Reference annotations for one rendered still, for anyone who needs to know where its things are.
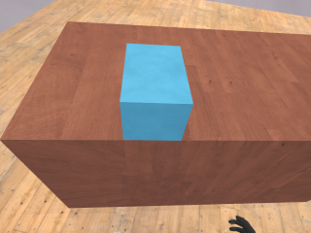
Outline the robot right hand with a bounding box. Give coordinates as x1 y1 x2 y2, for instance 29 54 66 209
228 216 256 233

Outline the carton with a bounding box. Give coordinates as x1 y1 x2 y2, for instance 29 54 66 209
120 43 193 141

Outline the pedestal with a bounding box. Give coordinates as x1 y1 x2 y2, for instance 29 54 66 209
0 21 311 209

